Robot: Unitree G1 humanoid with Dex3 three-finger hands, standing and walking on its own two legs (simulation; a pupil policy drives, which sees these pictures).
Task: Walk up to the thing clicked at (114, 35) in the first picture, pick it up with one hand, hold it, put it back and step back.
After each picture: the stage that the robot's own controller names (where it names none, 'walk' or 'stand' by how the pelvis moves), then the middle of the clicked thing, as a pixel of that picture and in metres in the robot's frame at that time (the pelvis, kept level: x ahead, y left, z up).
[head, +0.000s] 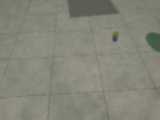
stand; (115, 36) +1.61 -0.41 -0.72
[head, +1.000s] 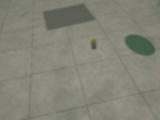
walk; (93, 44) +1.53 +0.00 -0.69
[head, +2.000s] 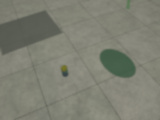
walk; (64, 71) +0.99 +0.24 -0.71
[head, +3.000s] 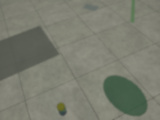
walk; (61, 109) +0.60 +0.25 -0.71
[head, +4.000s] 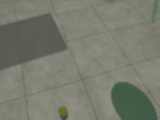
stand; (63, 113) +0.47 +0.19 -0.70
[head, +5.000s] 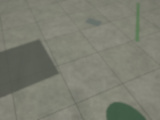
stand; out of the picture +0.39 +0.21 -0.72
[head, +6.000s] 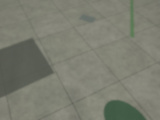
stand; out of the picture +0.35 +0.21 -0.71
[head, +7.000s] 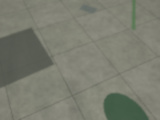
stand; out of the picture +0.35 +0.20 -0.71
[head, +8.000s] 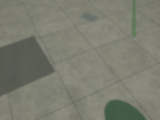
stand; out of the picture +0.34 +0.21 -0.72
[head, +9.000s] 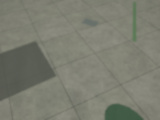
stand; out of the picture +0.35 +0.22 -0.73
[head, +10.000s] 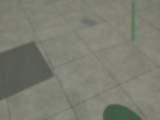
stand; out of the picture +0.34 +0.23 -0.73
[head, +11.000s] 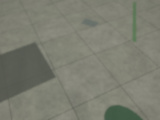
go down; out of the picture +0.34 +0.24 -0.73
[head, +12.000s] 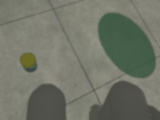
go down; (29, 63) +0.45 +0.22 -0.33
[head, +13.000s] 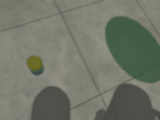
close in; (36, 66) +0.45 +0.21 -0.31
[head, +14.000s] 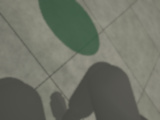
close in; out of the picture +0.45 +0.26 -0.23
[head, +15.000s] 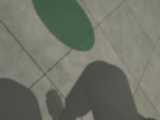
close; out of the picture +0.44 +0.27 -0.23
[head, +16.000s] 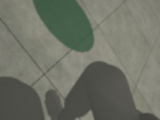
lift; out of the picture +0.41 +0.26 -0.24
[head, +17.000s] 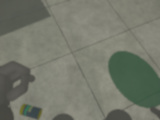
close; (31, 111) +0.34 +0.32 -0.52
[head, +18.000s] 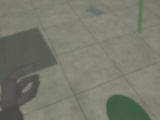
go down; out of the picture +0.31 +0.32 -0.70
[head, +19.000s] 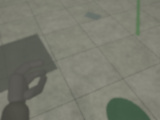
stand; out of the picture +0.32 +0.33 -0.70
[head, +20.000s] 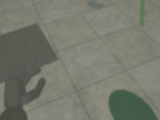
stand; out of the picture +0.32 +0.32 -0.67
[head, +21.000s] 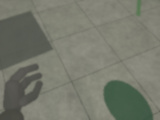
crouch; out of the picture +0.34 +0.32 -0.66
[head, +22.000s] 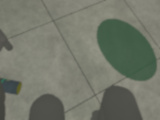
crouch; (7, 86) +0.41 +0.32 -0.39
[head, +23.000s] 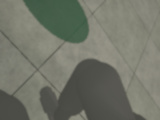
lower; out of the picture +0.36 +0.38 -0.27
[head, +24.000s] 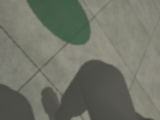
lower; out of the picture +0.36 +0.38 -0.26
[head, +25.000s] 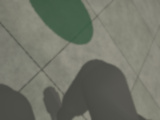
lower; out of the picture +0.36 +0.38 -0.26
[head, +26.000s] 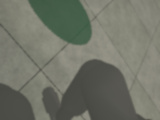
lower; out of the picture +0.36 +0.38 -0.26
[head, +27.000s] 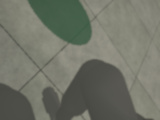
loosen; out of the picture +0.35 +0.38 -0.26
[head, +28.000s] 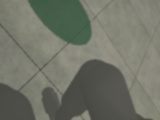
withdraw; out of the picture +0.35 +0.38 -0.26
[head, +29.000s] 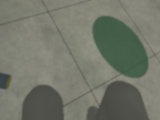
walk; out of the picture +0.38 +0.34 -0.32
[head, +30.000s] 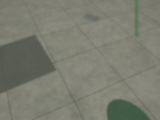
stand; out of the picture +0.31 +0.31 -0.68
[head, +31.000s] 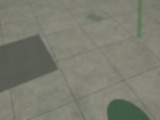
stand; out of the picture +0.32 +0.32 -0.69
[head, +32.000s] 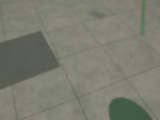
stand; out of the picture +0.31 +0.32 -0.69
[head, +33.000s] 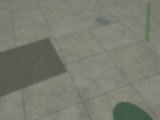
walk; out of the picture +0.34 +0.32 -0.75
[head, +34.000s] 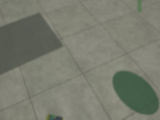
walk; out of the picture +0.42 +0.25 -0.73
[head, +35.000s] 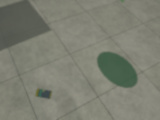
walk; (43, 93) +0.61 +0.29 -0.72
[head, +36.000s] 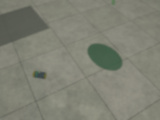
stand; (39, 74) +0.92 +0.44 -0.72
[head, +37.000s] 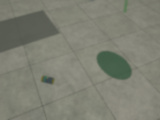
stand; (47, 79) +0.91 +0.36 -0.74
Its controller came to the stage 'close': yes
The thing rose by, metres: 0.04
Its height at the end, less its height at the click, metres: -0.02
